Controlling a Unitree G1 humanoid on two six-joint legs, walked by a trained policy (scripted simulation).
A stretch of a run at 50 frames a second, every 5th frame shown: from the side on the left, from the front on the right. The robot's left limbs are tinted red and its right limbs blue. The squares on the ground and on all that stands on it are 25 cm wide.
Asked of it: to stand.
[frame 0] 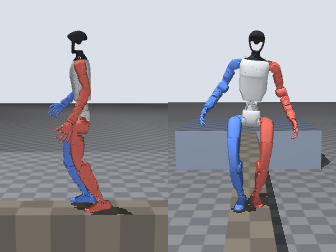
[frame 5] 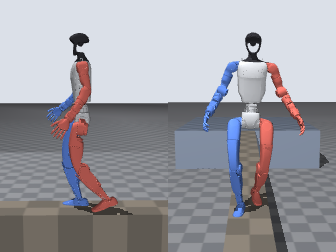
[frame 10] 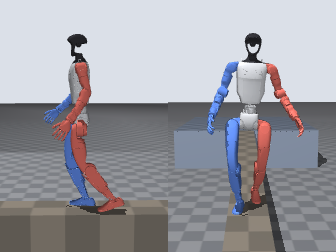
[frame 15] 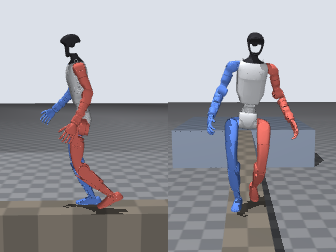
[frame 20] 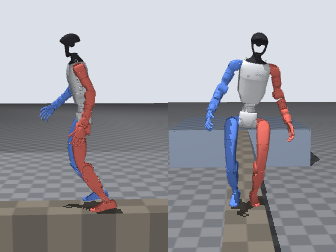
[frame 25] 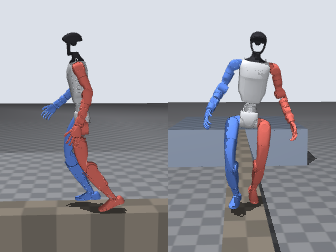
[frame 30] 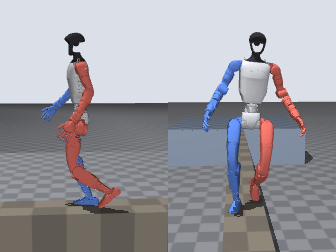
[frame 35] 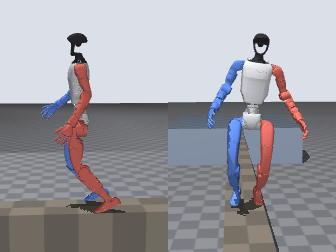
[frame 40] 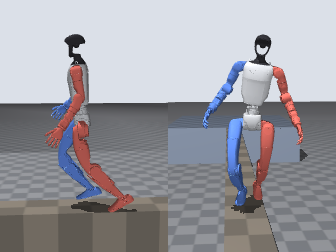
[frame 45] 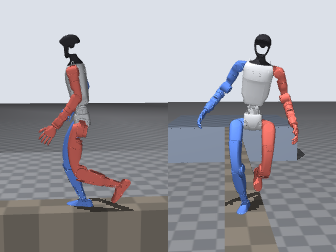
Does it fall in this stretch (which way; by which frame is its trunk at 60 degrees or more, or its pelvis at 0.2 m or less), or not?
no
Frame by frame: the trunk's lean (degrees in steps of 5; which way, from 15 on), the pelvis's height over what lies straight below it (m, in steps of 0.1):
0: 5, 0.8
5: 5, 0.8
10: 5, 0.8
15: 10, 0.8
20: 15 forward and to its left, 0.8
25: 10, 0.8
30: 5, 0.8
35: 10, 0.8
40: 10, 0.7
45: 15 forward and to its left, 0.7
